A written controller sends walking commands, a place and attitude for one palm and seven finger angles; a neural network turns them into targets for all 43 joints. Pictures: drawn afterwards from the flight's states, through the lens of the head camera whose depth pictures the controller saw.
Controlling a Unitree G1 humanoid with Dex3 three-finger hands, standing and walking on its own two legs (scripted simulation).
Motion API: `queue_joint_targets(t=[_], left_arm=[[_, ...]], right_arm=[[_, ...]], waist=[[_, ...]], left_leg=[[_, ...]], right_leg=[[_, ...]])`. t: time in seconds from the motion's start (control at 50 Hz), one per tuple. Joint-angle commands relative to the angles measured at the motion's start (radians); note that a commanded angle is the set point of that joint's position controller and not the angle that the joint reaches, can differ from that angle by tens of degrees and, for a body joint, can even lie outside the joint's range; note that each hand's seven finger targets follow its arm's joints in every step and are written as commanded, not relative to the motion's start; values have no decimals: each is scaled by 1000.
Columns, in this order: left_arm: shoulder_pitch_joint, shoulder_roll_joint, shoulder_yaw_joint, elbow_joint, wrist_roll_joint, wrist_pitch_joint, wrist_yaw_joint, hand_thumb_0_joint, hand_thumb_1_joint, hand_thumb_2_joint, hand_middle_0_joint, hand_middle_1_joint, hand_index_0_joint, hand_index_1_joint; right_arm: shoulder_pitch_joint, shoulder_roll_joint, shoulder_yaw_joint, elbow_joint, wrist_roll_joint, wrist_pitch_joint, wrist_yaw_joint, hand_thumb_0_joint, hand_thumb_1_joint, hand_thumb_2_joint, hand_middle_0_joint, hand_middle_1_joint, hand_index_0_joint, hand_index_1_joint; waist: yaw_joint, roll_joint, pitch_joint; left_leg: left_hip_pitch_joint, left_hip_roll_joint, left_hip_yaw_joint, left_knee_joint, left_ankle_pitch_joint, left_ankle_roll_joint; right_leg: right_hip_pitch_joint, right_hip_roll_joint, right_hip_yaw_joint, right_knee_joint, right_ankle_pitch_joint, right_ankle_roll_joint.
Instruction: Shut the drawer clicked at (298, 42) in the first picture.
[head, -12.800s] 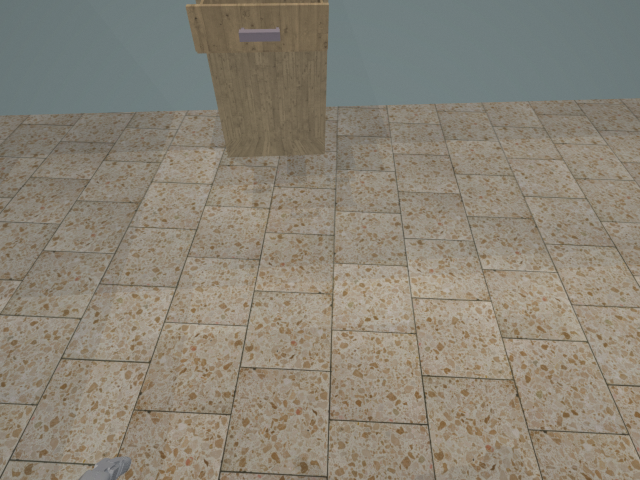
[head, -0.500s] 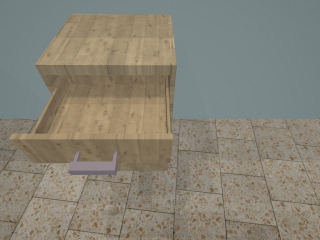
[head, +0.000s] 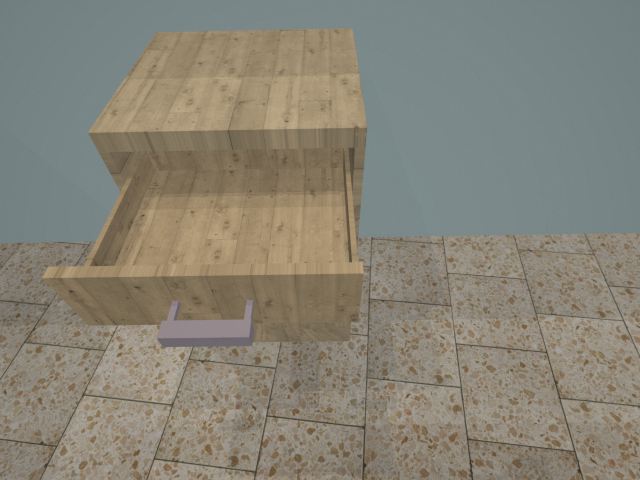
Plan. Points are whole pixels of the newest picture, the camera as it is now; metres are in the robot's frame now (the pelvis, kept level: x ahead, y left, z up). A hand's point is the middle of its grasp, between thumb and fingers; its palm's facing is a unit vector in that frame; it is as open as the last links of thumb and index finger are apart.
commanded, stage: come to a stop and stand still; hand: left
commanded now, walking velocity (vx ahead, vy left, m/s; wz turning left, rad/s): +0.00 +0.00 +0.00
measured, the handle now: (209, 319) +0.34 +0.19 -0.04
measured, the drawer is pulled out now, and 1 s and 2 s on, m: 0.29 0.29 0.29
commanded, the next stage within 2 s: look again from close up in 0.04 s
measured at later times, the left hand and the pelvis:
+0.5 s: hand out of the picture +0.01 +0.16 -0.17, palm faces +0.01 -0.98 -0.18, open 7.4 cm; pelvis +0.02 +0.00 +0.00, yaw +0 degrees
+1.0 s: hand (215, 408) +0.20 +0.14 +0.00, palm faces +0.14 -0.99 -0.02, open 6.8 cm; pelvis -0.01 -0.02 -0.02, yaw +2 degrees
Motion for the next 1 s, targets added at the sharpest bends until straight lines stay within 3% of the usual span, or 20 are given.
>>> queue_joint_targets(t=[0.0, 0.12, 0.3, 0.7, 0.72, 0.74, 0.76, 0.78, 0.8, 0.82, 0.84, 0.86, 0.88, 0.9, 0.92, 0.96, 0.98], left_arm=[[69, 87, 21, -24, 3, -13, 4, 0, 900, 900, -200, -300, -200, -300], [76, 90, 23, -9, 2, -14, 7, 0, 900, 900, -200, -300, -200, -300], [82, 87, 22, 5, 4, -14, 8, 0, 900, 900, -200, -300, -200, -300], [93, 77, 24, 16, 4, -14, 9, 0, 900, 900, -200, -300, -200, -300], [118, 118, 21, 44, 21, -37, 41, 0, 900, 900, -200, -300, -200, -300], [-586, 303, 106, -1474, -163, -231, 30, 0, 900, 900, -220, -322, -220, -322], [-186, 223, 73, -1242, -88, -173, 72, 0, 900, 900, -240, -343, -240, -343], [86, 42, -25, -1063, -109, -29, 113, 0, 900, 900, -260, -365, -260, -365], [89, -78, -112, -1064, -126, -6, 94, 0, 900, 900, -280, -387, -280, -387], [38, -63, -111, -1139, -139, -41, 81, 0, 900, 900, -300, -408, -300, -408], [30, 17, -38, -1161, -127, -85, 71, 0, 900, 900, -320, -430, -320, -430], [81, 12, -24, -1144, -123, -128, 51, 0, 900, 900, -340, -452, -340, -452], [199, 9, 15, -1104, -131, -173, 23, 0, 900, 900, -360, -473, -360, -473], [288, -14, 24, -1027, -145, -228, -18, 0, 900, 900, -380, -495, -380, -495], [352, -41, 42, -970, -173, -294, -71, 0, 900, 900, -400, -517, -400, -517], [402, 8, 136, -967, -225, -454, -190, 0, 900, 900, -440, -560, -440, -560], [405, 76, 214, -947, -232, -528, -243, 0, 900, 900, -460, -582, -460, -582]], right_arm=[[59, -97, -18, -17, -1, -19, -13, 0, -900, -900, 200, 300, 200, 300], [53, -92, -18, 3, 1, -21, -16, 0, -900, -900, 200, 300, 200, 300], [44, -91, -18, 19, 3, -20, -21, 0, -900, -900, 200, 300, 200, 300], [47, -81, -18, 34, 4, -19, -25, 0, -900, -900, 200, 300, 200, 300], [-23, -134, -31, -36, 13, -23, -17, 0, -900, -900, 200, 300, 200, 300], [12, -298, -57, -375, 50, -162, -55, 0, -900, -900, 200, 300, 200, 300], [-80, -214, -37, -330, 37, -256, -74, 0, -900, -900, 200, 300, 200, 300], [-84, -163, -56, -323, 59, -290, -66, 0, -900, -900, 200, 300, 200, 300], [-34, -189, -56, -288, 59, -299, -58, 0, -900, -900, 200, 300, 200, 300], [-64, -220, -70, -348, 51, -318, -53, 0, -900, -900, 200, 300, 200, 300], [-62, -249, -86, -374, 35, -329, -49, 0, -900, -900, 200, 300, 200, 300], [-70, -252, -89, -415, 16, -333, -44, 0, -900, -900, 200, 300, 200, 300], [-87, -244, -100, -456, 16, -333, -34, 0, -900, -900, 200, 300, 200, 300], [-113, -236, -101, -485, 13, -327, -25, 0, -900, -900, 200, 300, 200, 300], [-145, -231, -104, -518, 14, -321, -16, 0, -900, -900, 200, 300, 200, 300], [-180, -225, -115, -570, 17, -310, 5, 0, -900, -900, 200, 300, 200, 300], [-184, -227, -122, -583, 20, -299, 18, 0, -900, -900, 200, 300, 200, 300]], waist=[[12, -43, 41], [10, -33, 11], [11, -24, 21], [13, -39, 31], [26, -92, 27], [-77, 108, -461], [8, 268, -485], [-15, 166, -286], [-32, 51, -152], [-43, -5, -72], [-58, -59, -97], [-63, -133, -107], [-23, -183, -142], [0, -263, -127], [25, -302, -100], [65, -259, -140], [84, -144, -157]], left_leg=[[-40, 132, -156, -139, 111, -1], [15, 130, -143, -122, 223, -4], [44, 131, -132, -115, 300, -8], [68, 134, -129, -137, 301, -10], [-17, 163, -126, 66, 551, -39], [255, 57, -165, -18, 643, -54], [344, 115, -159, -50, 767, -57], [191, 118, -171, -70, 728, -85], [105, 108, -171, -51, 599, -68], [22, 97, -193, -9, 455, -51], [-31, 73, -194, 50, 346, -44], [-90, 54, -193, 106, 289, -39], [-142, 43, -173, 140, 251, -45], [-219, 34, -158, 177, 180, -51], [-321, 25, -149, 216, 110, -56], [-454, 5, -121, 299, 32, -67], [-482, -1, -113, 338, 32, -76]], right_leg=[[-9, -54, 80, -84, 97, -52], [10, -60, 83, -86, 168, -48], [27, -67, 75, -98, 234, -44], [40, -71, 75, -122, 248, -43], [13, -100, 97, -90, 564, -24], [64, 9, 23, 4, 506, -40], [-13, 29, 25, 59, 190, -57], [-120, 26, -19, 103, 15, -34], [-168, 31, -24, 84, 25, -24], [-196, 29, -40, 48, 34, -21], [-213, 35, -47, 28, 69, -24], [-244, 39, -63, 41, 106, -27], [-238, 40, -66, 71, 91, -32], [-286, 48, -69, 111, 64, -30], [-330, 47, -69, 161, 27, -31], [-361, 39, -40, 252, 2, -42], [-358, 27, -8, 293, 35, -57]])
